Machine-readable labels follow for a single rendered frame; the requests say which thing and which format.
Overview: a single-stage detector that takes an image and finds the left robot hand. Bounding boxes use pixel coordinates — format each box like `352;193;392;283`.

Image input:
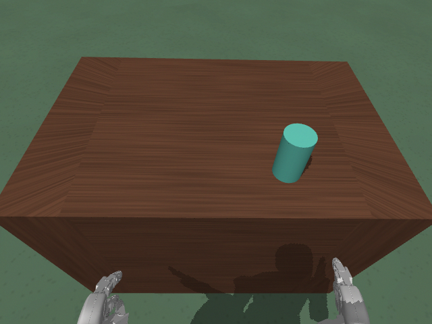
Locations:
77;271;129;324

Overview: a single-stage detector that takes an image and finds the can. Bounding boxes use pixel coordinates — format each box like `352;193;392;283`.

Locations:
272;124;318;183

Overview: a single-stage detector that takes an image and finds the right robot hand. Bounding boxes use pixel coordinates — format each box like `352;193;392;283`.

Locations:
317;258;370;324

